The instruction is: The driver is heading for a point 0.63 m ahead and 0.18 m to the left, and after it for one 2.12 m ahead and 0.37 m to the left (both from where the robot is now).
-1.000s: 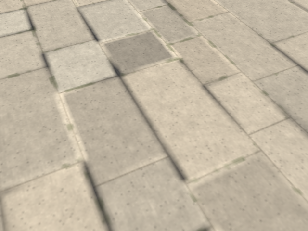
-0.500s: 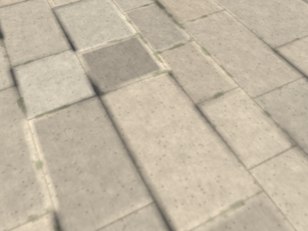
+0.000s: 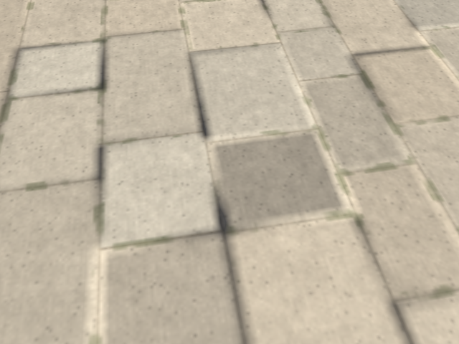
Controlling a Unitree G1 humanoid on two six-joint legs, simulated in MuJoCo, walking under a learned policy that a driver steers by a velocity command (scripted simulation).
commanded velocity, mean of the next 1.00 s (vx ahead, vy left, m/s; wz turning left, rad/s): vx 0.77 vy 0.00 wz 0.61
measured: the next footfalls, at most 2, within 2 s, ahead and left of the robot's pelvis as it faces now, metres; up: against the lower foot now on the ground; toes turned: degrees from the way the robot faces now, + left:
right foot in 0.34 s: +0.55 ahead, -0.14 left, +0.00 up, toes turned +28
left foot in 0.78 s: +0.75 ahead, +0.29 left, +0.00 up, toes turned +42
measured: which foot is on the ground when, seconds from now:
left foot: down 0.00-0.34, up 0.36-0.76, down 0.78-1.00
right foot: up 0.00-0.32, down 0.34-0.78, up 0.80-1.00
